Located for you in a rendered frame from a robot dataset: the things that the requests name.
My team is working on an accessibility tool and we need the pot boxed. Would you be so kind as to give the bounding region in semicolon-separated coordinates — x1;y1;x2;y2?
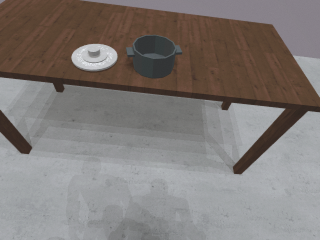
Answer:
126;35;183;79

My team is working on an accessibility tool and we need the lid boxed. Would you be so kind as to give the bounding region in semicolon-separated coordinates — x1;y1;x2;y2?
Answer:
71;44;118;72

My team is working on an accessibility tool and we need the knob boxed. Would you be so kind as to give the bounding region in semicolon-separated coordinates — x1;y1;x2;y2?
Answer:
87;45;100;56

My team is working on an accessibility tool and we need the table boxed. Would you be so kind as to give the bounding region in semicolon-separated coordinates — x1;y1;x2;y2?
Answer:
0;0;320;175

